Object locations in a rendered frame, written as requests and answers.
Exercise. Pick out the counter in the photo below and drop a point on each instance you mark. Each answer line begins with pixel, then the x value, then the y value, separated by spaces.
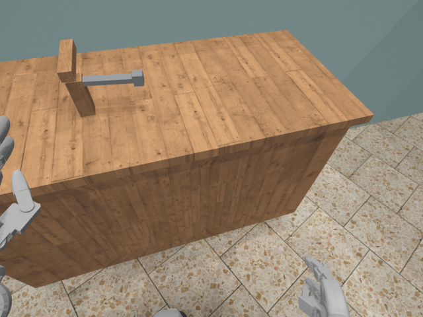
pixel 225 133

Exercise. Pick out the tap lever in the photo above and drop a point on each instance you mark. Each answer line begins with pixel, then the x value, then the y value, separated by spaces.
pixel 136 77

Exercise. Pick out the robot left hand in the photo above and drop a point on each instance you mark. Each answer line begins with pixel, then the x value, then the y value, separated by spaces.
pixel 18 216

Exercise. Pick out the robot right hand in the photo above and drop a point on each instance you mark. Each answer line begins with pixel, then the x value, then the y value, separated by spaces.
pixel 328 297

